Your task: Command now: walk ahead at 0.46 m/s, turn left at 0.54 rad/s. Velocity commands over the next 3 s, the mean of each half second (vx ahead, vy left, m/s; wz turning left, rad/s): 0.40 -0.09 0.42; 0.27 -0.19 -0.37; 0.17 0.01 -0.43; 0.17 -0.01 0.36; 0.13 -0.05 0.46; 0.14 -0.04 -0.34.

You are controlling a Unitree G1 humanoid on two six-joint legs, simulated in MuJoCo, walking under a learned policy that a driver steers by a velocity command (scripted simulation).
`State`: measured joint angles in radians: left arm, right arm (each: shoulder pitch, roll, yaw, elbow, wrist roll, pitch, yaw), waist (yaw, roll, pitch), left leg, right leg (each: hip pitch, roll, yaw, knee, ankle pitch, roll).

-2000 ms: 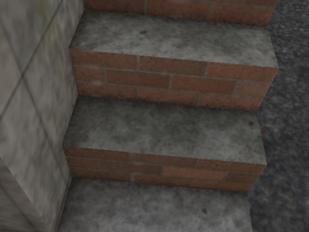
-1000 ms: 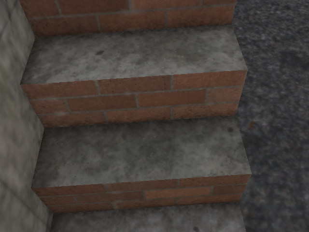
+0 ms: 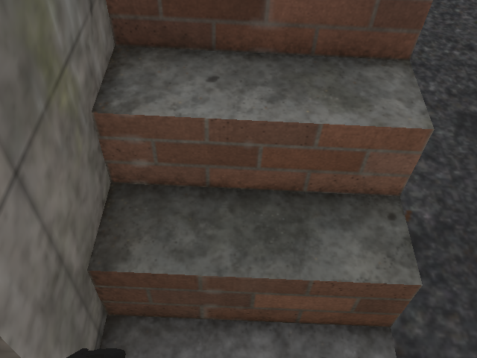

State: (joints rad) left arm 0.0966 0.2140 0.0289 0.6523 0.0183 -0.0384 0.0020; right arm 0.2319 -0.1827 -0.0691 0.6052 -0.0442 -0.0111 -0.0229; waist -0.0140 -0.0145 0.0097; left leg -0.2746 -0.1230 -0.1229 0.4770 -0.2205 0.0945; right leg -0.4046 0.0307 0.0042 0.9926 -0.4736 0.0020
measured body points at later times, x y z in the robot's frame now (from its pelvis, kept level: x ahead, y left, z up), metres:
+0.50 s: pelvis +0.04 -0.02 -0.01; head +0.07 +0.00 +0.44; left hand +0.12 +0.25 -0.12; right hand +0.27 -0.22 -0.10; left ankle +0.02 +0.07 -0.74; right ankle +0.06 -0.09 -0.74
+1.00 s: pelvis +0.09 -0.12 -0.02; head +0.12 -0.13 +0.43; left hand +0.28 +0.11 -0.10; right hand +0.20 -0.40 -0.13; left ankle +0.00 +0.04 -0.67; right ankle +0.08 -0.25 -0.74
